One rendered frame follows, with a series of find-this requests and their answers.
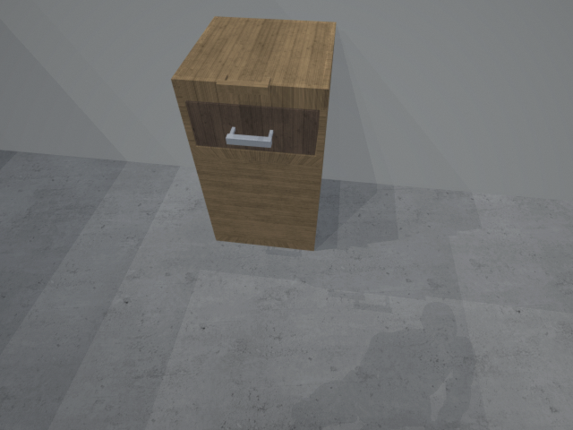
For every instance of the cabinet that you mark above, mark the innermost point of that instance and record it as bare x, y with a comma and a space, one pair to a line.
260, 197

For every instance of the handle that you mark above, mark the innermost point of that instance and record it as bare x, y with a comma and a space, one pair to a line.
249, 140
254, 88

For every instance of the drawer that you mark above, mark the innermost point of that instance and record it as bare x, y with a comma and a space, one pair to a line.
295, 130

